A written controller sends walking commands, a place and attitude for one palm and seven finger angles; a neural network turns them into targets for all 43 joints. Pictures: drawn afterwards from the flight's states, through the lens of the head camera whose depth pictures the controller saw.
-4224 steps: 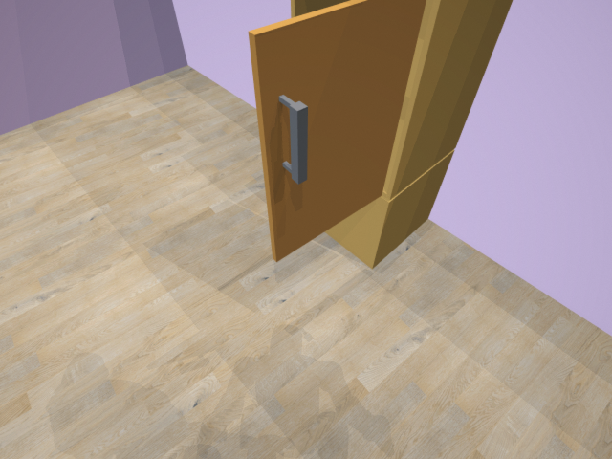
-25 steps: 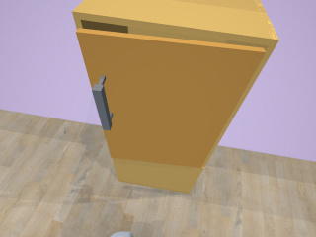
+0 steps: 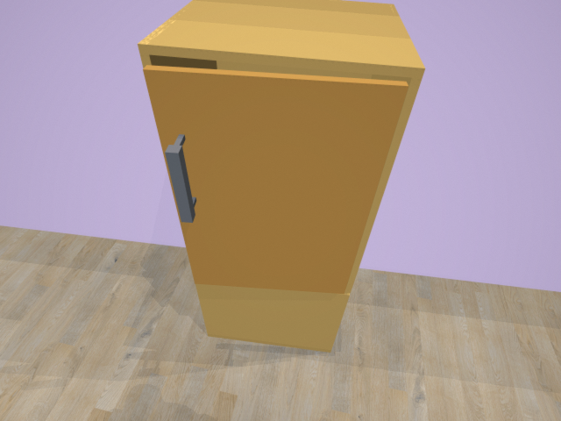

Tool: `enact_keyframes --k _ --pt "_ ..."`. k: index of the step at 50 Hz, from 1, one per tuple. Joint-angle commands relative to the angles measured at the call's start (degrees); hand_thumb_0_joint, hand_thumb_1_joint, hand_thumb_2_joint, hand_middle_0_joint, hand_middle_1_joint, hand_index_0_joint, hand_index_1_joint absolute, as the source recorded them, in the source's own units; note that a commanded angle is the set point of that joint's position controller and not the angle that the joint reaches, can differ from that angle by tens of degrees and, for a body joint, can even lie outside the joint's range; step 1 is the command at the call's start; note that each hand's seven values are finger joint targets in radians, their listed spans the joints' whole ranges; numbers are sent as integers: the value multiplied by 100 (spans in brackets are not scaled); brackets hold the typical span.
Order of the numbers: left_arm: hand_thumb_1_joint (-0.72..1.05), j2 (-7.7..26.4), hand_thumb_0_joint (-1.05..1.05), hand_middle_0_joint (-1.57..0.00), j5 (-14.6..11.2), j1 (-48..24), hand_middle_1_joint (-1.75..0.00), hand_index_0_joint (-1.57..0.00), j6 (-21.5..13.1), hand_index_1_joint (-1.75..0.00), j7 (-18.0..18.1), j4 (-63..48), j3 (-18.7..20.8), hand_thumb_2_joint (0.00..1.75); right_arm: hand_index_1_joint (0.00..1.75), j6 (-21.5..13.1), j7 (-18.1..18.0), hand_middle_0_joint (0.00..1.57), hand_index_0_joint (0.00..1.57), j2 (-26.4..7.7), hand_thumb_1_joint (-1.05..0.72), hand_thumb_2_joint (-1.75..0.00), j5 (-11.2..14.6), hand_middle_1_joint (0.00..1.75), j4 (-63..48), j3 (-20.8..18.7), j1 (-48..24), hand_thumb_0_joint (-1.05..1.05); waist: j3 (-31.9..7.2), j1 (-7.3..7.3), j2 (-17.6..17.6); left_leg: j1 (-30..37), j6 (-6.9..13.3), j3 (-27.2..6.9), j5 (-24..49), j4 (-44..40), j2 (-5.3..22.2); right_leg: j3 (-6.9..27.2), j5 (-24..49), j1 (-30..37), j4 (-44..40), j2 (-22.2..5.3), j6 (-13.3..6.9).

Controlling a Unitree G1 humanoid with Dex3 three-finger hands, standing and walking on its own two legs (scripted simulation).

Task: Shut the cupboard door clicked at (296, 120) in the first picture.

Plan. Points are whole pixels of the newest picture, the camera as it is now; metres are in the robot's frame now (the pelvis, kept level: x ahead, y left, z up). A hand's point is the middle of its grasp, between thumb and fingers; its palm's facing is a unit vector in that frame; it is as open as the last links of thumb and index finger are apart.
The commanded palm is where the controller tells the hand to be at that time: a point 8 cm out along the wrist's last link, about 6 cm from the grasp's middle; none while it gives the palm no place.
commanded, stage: come to a stop and stand still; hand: left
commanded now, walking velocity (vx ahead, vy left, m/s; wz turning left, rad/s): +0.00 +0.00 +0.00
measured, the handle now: (184, 179) +0.51 +0.22 +0.06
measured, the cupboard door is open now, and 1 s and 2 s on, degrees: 4 4 4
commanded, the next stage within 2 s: none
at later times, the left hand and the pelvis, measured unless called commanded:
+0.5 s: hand out of the picture -0.06 +0.20 -0.20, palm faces +0.04 -0.99 -0.16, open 7.4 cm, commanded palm none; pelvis -0.07 +0.02 -0.01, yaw +1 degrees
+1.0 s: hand out of the picture -0.25 +0.21 -0.17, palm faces +0.08 -0.98 -0.19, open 7.4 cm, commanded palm none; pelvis -0.17 +0.04 +0.02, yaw +1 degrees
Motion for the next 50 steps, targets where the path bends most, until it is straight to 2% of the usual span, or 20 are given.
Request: enact_keyframes --k 1,8,16,20,22,24,25,26,27,29,32,37,39,40,41,42,43,44,45,50 --pt "90 556 0 -20 58 649 -30 -20 -95 -30 7 -148 161 90 30 -121 -29 20 20 -780 -90 -90 4 30 -434 -96 -303 0 649 282 350 -1255 246 -1440 -2408 -1979 748 416 -496 171 -783 -167 -106" --pt "90 653 0 -20 0 315 -30 -20 -141 -30 -34 -107 176 90 30 -98 -40 20 20 -600 -90 -90 -1 30 -144 -35 316 0 76 -80 84 -65 -6 -840 -1460 -1236 333 840 -1223 -676 -1515 -460 -258" --pt "90 624 0 -20 6 461 -30 -20 -86 -30 -66 192 188 90 30 -16 -64 20 20 -504 -90 -90 -5 30 99 -50 512 0 348 -88 -181 -96 -110 -706 -1556 -853 143 967 -1877 -1144 -1787 -541 -322" --pt "90 794 0 -20 21 -364 -30 -20 -1 -30 -16 55 317 90 30 147 -73 20 20 -363 -90 -90 -42 30 393 -153 1349 0 208 -560 -856 1186 -256 -13 -797 1294 -217 1145 -2333 -2825 -2389 -1079 -462" --pt "90 849 0 -20 37 -1042 -30 -20 -7 -30 52 -138 394 90 30 162 -72 20 20 -297 -90 -90 -17 30 580 -179 2055 0 127 -931 -781 1611 -203 -77 -638 1617 -46 907 -1880 -3184 -2129 -1109 -396" --pt "90 643 0 -20 30 -844 -30 -20 11 -30 20 -97 306 90 30 39 -50 20 20 -237 -90 -90 6 30 511 -117 2006 0 791 -740 102 916 -60 -688 -1620 -116 245 676 -2113 -3214 -870 -624 -216" --pt "90 355 0 -20 -32 -493 -30 -20 52 -30 21 -118 237 90 30 -65 -78 20 20 -429 -90 -90 -47 30 379 -123 1757 0 1101 -473 1453 -297 158 -2273 -3177 -1928 958 271 -1542 -2656 694 43 -17" --pt "90 219 0 -20 -24 -158 -30 -20 56 -30 21 -93 247 90 30 -131 -148 20 20 -607 -90 -90 -40 30 223 -120 1303 0 1392 -117 2003 -1501 345 -3310 -3565 -3072 1492 284 -818 -1903 1883 345 40" --pt "90 301 0 -20 7 217 -30 -20 104 -30 14 77 285 90 30 -125 -192 20 20 -724 -90 -90 -19 30 98 -113 625 0 991 207 1893 -2133 426 -3494 -4027 -3320 1600 698 -426 -1175 2610 191 -46" --pt "90 329 0 -20 82 717 -30 -20 198 -30 -18 300 342 90 30 -123 -181 20 20 -716 -90 -90 -2 30 -142 -102 -172 0 527 528 1189 -2527 405 -2980 -3617 -3165 1447 624 -88 -742 3693 198 -4" --pt "90 250 0 -20 50 906 -30 -20 180 -30 -54 454 310 90 30 -191 -194 20 20 -606 -90 -90 -8 30 -59 -105 -133 0 248 484 386 -1803 202 -2051 -2500 -2984 1055 354 36 -658 3361 164 7" --pt "90 177 0 -20 -21 1310 -30 -20 247 -30 -70 492 234 90 30 -19 -216 20 20 -599 -90 -90 -52 30 290 -224 693 0 -59 12 881 263 -250 -1684 -2032 -3262 791 -415 -1425 38 -209 389 -193" --pt "90 184 0 -20 -56 1928 -30 -20 287 -30 -45 716 259 90 30 98 -196 20 20 -715 -90 -90 -33 30 382 -296 814 0 90 118 459 174 -664 -1133 -1471 -3009 464 -556 -845 954 -1984 535 -305" --pt "90 240 0 -20 -38 2057 -30 -20 276 -30 -6 770 271 90 30 154 -164 20 20 -629 -90 -90 25 30 422 -289 789 0 211 156 -121 -111 -912 -505 -1052 -2284 69 -165 -381 1214 -2448 197 -492" --pt "90 521 0 -20 41 1759 -30 -20 204 -30 72 679 302 90 30 188 -179 20 20 -277 -90 -90 85 30 447 -262 866 0 249 8 -1310 -211 -822 -33 -800 -291 -435 1341 -788 589 -3027 -959 -897" --pt "90 697 0 -20 145 699 -30 -20 197 -30 117 272 272 90 30 249 -183 20 20 -241 -90 -90 37 30 260 -319 820 0 1004 -254 -1443 -525 -598 -235 -1149 1846 -567 1810 -862 -900 -3329 -1858 -1392" --pt "90 756 0 -20 137 -415 -30 -20 122 -30 147 -112 265 90 30 302 -124 20 20 -568 -90 -90 3 30 157 -397 1079 0 887 -761 -851 -719 -487 -551 -1162 3241 -459 1494 -230 -1210 -3161 -1945 -1448" --pt "90 668 0 -20 42 -861 -30 -20 -96 -30 127 -193 276 90 30 231 -20 20 20 -485 -90 -90 17 30 239 -385 981 0 788 -753 -1008 -637 -424 -872 -823 3593 10 1704 -883 -1585 -3275 -1903 -1295" --pt "90 445 0 -20 4 -731 -30 -20 -237 -30 86 -120 207 90 30 165 31 20 20 -562 -90 -90 24 30 232 -349 928 0 924 -699 -663 -977 -411 -646 -381 3290 32 1276 -610 -1144 -3149 -1476 -988" --pt "90 677 0 -20 64 913 -30 -20 -359 -30 -5 481 256 90 30 -91 81 20 20 -446 -90 -90 8 30 -136 -248 55 0 1003 91 -350 -1700 -244 -155 -661 1668 243 1701 -1039 511 -2896 -1526 -1118"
